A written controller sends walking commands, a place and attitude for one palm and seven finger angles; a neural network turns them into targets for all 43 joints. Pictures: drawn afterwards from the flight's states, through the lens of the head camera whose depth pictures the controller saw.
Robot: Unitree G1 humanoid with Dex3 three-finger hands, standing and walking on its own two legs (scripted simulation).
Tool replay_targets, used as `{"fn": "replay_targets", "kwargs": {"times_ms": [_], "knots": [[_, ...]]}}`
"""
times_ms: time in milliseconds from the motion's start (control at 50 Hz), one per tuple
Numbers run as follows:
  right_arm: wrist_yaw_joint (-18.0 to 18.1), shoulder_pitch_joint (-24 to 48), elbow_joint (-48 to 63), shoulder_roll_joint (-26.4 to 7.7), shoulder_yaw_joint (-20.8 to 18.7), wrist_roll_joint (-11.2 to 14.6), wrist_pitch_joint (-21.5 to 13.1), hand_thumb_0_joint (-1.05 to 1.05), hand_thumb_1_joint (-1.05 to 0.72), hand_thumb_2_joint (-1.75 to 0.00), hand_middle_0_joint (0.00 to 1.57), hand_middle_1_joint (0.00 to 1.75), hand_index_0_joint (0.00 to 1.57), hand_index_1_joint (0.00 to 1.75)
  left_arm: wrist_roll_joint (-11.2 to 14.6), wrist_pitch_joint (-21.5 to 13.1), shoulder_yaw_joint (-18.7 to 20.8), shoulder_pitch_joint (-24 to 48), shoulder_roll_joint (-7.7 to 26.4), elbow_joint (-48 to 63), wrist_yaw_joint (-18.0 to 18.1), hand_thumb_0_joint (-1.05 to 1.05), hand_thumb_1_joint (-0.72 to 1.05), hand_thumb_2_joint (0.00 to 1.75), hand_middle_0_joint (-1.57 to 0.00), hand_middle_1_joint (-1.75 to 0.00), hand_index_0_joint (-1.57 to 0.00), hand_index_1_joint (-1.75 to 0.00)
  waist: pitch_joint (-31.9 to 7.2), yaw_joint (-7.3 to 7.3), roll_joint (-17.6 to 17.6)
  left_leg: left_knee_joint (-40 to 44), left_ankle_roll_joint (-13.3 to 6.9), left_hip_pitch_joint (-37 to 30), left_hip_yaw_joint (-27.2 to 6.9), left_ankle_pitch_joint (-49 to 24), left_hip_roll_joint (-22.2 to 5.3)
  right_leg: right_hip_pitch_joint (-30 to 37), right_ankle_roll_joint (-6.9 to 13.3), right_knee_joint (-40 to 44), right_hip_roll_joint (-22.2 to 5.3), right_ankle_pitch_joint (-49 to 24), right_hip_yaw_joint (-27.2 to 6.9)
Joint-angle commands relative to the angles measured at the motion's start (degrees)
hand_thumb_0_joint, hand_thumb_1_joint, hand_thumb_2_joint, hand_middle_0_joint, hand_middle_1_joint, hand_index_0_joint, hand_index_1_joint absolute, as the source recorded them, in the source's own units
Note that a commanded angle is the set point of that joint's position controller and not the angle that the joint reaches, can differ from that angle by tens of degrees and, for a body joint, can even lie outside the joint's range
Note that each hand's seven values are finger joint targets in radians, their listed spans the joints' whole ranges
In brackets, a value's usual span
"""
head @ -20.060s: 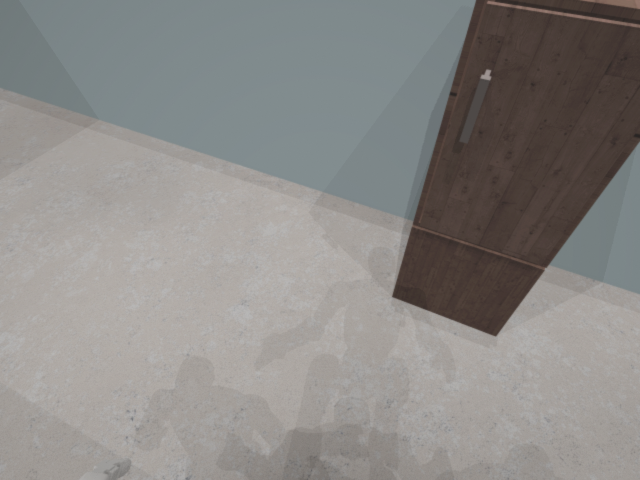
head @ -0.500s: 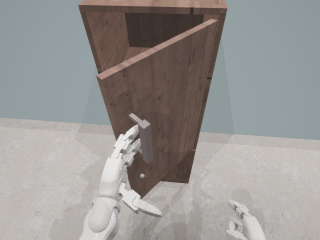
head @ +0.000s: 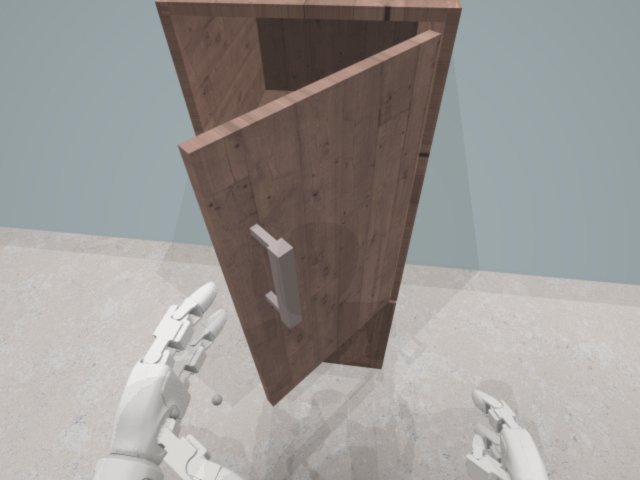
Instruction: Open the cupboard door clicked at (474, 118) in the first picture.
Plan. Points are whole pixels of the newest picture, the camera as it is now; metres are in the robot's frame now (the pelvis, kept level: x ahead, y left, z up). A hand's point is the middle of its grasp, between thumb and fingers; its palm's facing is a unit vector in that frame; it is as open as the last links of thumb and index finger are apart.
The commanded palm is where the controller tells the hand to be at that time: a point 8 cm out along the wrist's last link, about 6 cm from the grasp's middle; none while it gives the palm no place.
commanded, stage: slide the hand sideways off the handle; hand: left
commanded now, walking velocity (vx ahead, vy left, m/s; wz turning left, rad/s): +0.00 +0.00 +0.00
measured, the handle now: (276, 278) +0.33 +0.07 +0.11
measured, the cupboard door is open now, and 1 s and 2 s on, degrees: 51 51 51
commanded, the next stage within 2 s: draw the hand back to the body in 0.08 s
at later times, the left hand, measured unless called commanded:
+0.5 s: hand (163, 407) +0.17 +0.15 +0.12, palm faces -0.08 -0.99 -0.06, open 16.3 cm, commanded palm +0.14 +0.21 +0.13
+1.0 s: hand (65, 376) +0.18 +0.23 +0.16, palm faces +0.24 -0.91 -0.33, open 13.7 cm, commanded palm +0.14 +0.28 +0.18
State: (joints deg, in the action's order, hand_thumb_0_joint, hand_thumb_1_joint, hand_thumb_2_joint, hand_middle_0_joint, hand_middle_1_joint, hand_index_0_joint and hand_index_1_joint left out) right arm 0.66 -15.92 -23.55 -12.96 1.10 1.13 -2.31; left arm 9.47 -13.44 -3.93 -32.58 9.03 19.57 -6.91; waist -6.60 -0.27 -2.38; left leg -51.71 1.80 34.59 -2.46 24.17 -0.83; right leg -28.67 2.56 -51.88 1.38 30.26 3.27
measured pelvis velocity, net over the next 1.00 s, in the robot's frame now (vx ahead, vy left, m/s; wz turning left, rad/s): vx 0.00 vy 0.03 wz -0.01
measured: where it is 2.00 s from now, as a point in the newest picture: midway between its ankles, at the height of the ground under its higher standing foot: outside the picture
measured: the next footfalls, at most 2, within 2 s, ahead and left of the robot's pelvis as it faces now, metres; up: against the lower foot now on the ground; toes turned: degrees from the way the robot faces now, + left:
none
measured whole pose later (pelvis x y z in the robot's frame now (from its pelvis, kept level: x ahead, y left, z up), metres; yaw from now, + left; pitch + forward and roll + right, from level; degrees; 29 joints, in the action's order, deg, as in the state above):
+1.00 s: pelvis +0.00 +0.03 +0.03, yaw -1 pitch +0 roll -1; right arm 6.0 -14.4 -29.9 -11.9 3.5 0.8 -5.9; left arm 3.2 -1.9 7.0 -33.9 17.4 29.5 6.2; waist -2.8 2.8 -3.0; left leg -38.0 -0.7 20.3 -0.8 18.2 0.0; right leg -13.5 0.1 -35.0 0.5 21.9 1.6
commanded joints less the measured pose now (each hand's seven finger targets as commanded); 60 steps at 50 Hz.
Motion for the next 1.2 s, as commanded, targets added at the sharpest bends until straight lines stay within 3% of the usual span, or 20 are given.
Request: {"fn": "replay_targets", "kwargs": {"times_ms": [0, 160, 220, 300, 320, 400, 440, 500, 560, 660, 680, 700, 720, 740, 780, 820, 900, 960, 1080, 1180], "knots": [[0.9, 4.9, 10.0, -5.0, -2.3, 0.3, -4.0, 0.0, -0.9, -0.9, 0.2, 0.3, 0.2, 0.3, 2.2, -5.0, 4.3, -1.7, 4.2, 13.2, -2.6, 0.0, -0.5, 0.3, -0.15, -0.3, -0.15, -0.3, -6.9, -0.1, 4.4, 2.8, -3.3, -5.6, 1.8, -12.9, 2.4, 1.9, -4.2, 9.3, -2.2, -31.9, -5.0], [1.2, 5.0, 10.7, -5.4, -2.4, 0.5, -5.9, 0.0, -0.9, -0.9, 0.2, 0.3, 0.2, 0.3, 1.8, -5.9, -0.2, 2.8, 2.2, 14.6, -2.2, 0.0, -0.5, 0.3, -0.15, -0.3, -0.15, -0.3, -3.6, -1.48, 3.0, 3.2, -3.6, -4.9, 0.9, -7.5, 2.0, -5.0, -2.8, 9.5, -0.9, -15.4, -3.1], [1.4, 5.3, 10.5, -5.4, -2.4, 0.4, -6.1, 0.0, -0.9, -0.9, 0.2, 0.3, 0.2, 0.3, 0.9, -5.4, 4.3, 3.1, 6.9, 16.3, -0.2, 0.0, -0.5, 0.3, -0.15, -0.3, -0.15, -0.3, -4.7, 0.14, 2.0, 4.1, -3.7, -5.1, 0.8, -6.1, 1.7, -4.1, -2.0, 9.9, -0.5, -10.8, -3.0], [1.4, 5.6, 10.9, -4.7, -1.8, 0.9, -6.2, 0.0, -0.9, -0.9, 0.2, 0.3, 0.2, 0.3, 0.9, -3.2, 4.8, 1.6, 5.9, 17.7, 1.2, 0.0, -0.5, 0.3, -0.15, -0.3, -0.15, -0.3, -5.5, 0.89, 0.3, 6.0, -3.6, -7.0, 1.0, -5.9, 1.5, -3.5, -1.8, 9.7, 0.0, -10.7, -1.4], [1.5, 5.9, 10.7, -4.9, -1.7, 1.1, -6.2, 0.0, -0.9, -0.9, 0.2, 0.3, 0.2, 0.3, 1.3, -2.2, 5.8, 1.3, 6.4, 16.8, 1.3, 0.0, -0.5, 0.3, -0.15, -0.3, -0.15, -0.3, -5.2, 1.01, 1.8, 6.4, -3.6, -6.5, 0.7, -5.6, 1.4, -2.6, -1.8, 10.2, 0.1, -10.2, -1.3], [2.0, 6.4, 10.4, -5.3, -1.0, 1.4, -6.8, 0.0, -0.9, -0.9, 0.2, 0.3, 0.2, 0.3, 2.6, 1.3, 5.8, 2.9, 6.4, 17.8, 0.2, 0.0, -0.5, 0.3, -0.15, -0.3, -0.15, -0.3, -2.2, 0.38, 1.5, 8.0, -3.5, -7.3, 0.5, -3.9, 1.3, -3.0, -2.1, 12.1, 0.1, -8.7, -1.1], [2.3, 6.7, 10.0, -5.5, -1.1, 1.6, -7.3, 0.0, -0.9, -0.9, 0.2, 0.3, 0.2, 0.3, 3.1, 2.3, 7.2, 2.1, 7.5, 18.2, -0.5, 0.0, -0.5, 0.3, -0.15, -0.3, -0.15, -0.3, -2.9, 0.61, 2.8, 8.2, -3.7, -7.9, 0.5, -5.0, 1.2, -1.8, -2.2, 12.7, 0.1, -9.8, -1.2], [2.5, 6.4, 9.8, -5.5, -0.8, 1.6, -7.9, 0.0, -0.9, -0.9, 0.2, 0.3, 0.2, 0.3, 3.8, 3.4, 7.8, 2.1, 7.9, 20.5, -1.7, 0.0, -0.5, 0.3, -0.15, -0.3, -0.15, -0.3, -2.8, 0.89, 0.1, 9.3, -3.6, -9.9, 0.2, -6.7, 1.2, -1.5, -2.0, 12.3, 0.4, -12.2, -0.1], [2.7, 6.4, 9.1, -5.8, -0.8, 1.7, -8.4, 0.0, -0.9, -0.9, 0.2, 0.3, 0.2, 0.3, 4.4, 4.0, 10.7, 3.4, 10.3, 21.4, -2.0, 0.0, -0.5, 0.3, -0.15, -0.3, -0.15, -0.3, -2.4, 1.03, 0.5, 9.9, -3.5, -10.4, -0.2, -7.0, 1.1, -0.9, -2.0, 12.7, 0.5, -12.4, 0.3], [3.0, 6.8, 8.1, -6.0, -0.6, 2.0, -9.0, 0.0, -0.9, -0.9, 0.2, 0.3, 0.2, 0.3, 5.7, 5.8, 13.7, 4.6, 11.3, 20.6, -3.1, 0.0, -0.32, 0.37, -0.16, -0.3, -0.16, -0.3, -0.8, 1.33, -0.7, 11.5, -3.3, -11.7, -0.5, -6.4, 1.0, -0.2, -1.9, 14.1, 0.6, -11.6, 0.7], [4.7, 7.9, 8.9, -4.8, -0.3, 1.1, -8.2, 0.0, -0.9, -0.9, 0.2, 0.3, 0.2, 0.3, -1.7, 5.3, 13.3, 7.1, 16.3, 27.2, 4.0, 0.0, -0.29, 0.39, -0.16, -0.3, -0.16, -0.3, -0.3, 3.78, -1.1, 13.5, -3.1, -12.6, 0.0, -6.0, 0.8, 0.8, -1.0, 18.5, -0.7, -11.5, -3.1], [5.4, 6.9, 8.2, -4.1, 0.0, 0.6, -7.8, 0.0, -0.9, -0.9, 0.2, 0.3, 0.2, 0.3, -2.5, 6.3, 13.1, 2.6, 13.3, 23.9, 7.3, 0.0, -0.26, 0.4, -0.16, -0.3, -0.16, -0.3, 1.5, 2.74, 0.0, 13.7, -3.0, -13.7, 0.5, -5.7, 0.8, 0.5, -1.0, 20.1, -1.0, -10.3, -2.8], [5.4, 7.2, 8.2, -4.3, 0.1, 0.5, -7.7, 0.0, -0.9, -0.9, 0.2, 0.3, 0.2, 0.3, -3.0, 6.9, 12.4, 2.0, 12.3, 24.2, 8.6, 0.0, -0.22, 0.42, -0.16, -0.3, -0.16, -0.3, 2.0, 2.82, 1.8, 14.0, -3.0, -13.6, 0.0, -5.7, 0.9, 1.0, -1.0, 20.6, -1.1, -9.9, -2.5], [5.5, 7.0, 7.4, -4.0, 0.2, 0.4, -7.2, 0.0, -0.9, -0.9, 0.2, 0.3, 0.2, 0.3, -3.8, 7.7, 11.4, -0.1, 10.7, 22.3, 9.5, 0.0, -0.18, 0.43, -0.16, -0.3, -0.16, -0.3, 2.6, 2.49, 1.0, 14.3, -3.1, -14.7, 0.6, -6.4, 0.5, 1.4, -1.3, 20.6, -1.2, -10.6, -2.3], [5.6, 7.4, 6.4, -4.4, 0.1, 0.1, -6.7, 0.0, -0.9, -0.9, 0.2, 0.3, 0.2, 0.3, -4.9, 7.7, 13.0, 1.0, 12.6, 23.3, 11.2, 0.0, -0.12, 0.47, -0.16, -0.3, -0.16, -0.3, 2.0, 2.44, -1.2, 15.5, -3.1, -16.6, 0.9, -8.1, 0.5, 3.3, -1.3, 21.6, -1.4, -12.6, -2.2], [5.8, 7.8, 5.4, -4.7, 0.1, -0.2, -6.8, 0.0, -0.9, -0.9, 0.2, 0.3, 0.2, 0.3, -5.8, 7.6, 14.2, 1.0, 13.9, 22.5, 12.5, 0.0, -0.05, 0.5, -0.17, -0.3, -0.17, -0.3, 1.3, 2.67, -1.0, 16.9, -3.1, -18.2, 0.8, -10.0, 0.5, 5.8, -1.2, 22.4, -1.3, -14.5, -2.0], [5.9, 8.4, 4.0, -4.7, 0.1, -0.7, -7.0, 0.0, -0.9, -0.9, 0.2, 0.3, 0.2, 0.3, -6.6, 7.1, 15.5, 3.2, 14.8, 23.9, 13.9, 0.0, 0.09, 0.55, -0.17, -0.3, -0.17, -0.3, 0.1, 2.55, -1.7, 19.8, -3.1, -21.9, 0.9, -12.8, 0.3, 8.9, -1.4, 23.7, -1.4, -17.3, -1.5], [6.1, 9.3, 2.6, -4.8, 0.1, -0.8, -7.2, 0.0, -0.9, -0.9, 0.2, 0.3, 0.2, 0.3, -6.5, 7.1, 18.3, 3.0, 16.4, 22.4, 14.8, 0.0, 0.2, 0.6, -0.18, -0.3, -0.18, -0.3, 0.6, 3.0, 0.0, 21.5, -3.2, -23.3, 0.9, -15.1, 0.1, 11.4, -1.4, 25.0, -1.4, -19.4, -1.5], [5.7, 10.5, 0.3, -4.9, -0.2, -0.9, -7.1, 0.0, -0.9, -0.9, 0.2, 0.3, 0.2, 0.3, -6.4, 7.0, 21.4, 3.7, 17.0, 20.3, 15.1, 0.0, 0.41, 0.69, -0.18, -0.3, -0.18, -0.3, 1.1, 3.4, -1.2, 24.1, -3.0, -26.7, 1.5, -21.2, -0.1, 15.0, -1.6, 26.8, -1.4, -24.3, -1.2], [5.3, 11.1, -0.8, -5.2, -0.7, -1.0, -6.4, 0.0, -0.9, -0.9, 0.2, 0.3, 0.2, 0.3, -6.0, 7.0, 25.0, 5.5, 18.6, 18.6, 15.1, 0.0, 0.58, 0.76, -0.19, -0.3, -0.19, -0.3, 1.6, 3.76, 0.1, 25.7, -2.9, -28.3, 2.0, -24.6, -0.3, 17.3, -1.7, 28.3, -1.2, -27.2, -1.2]]}}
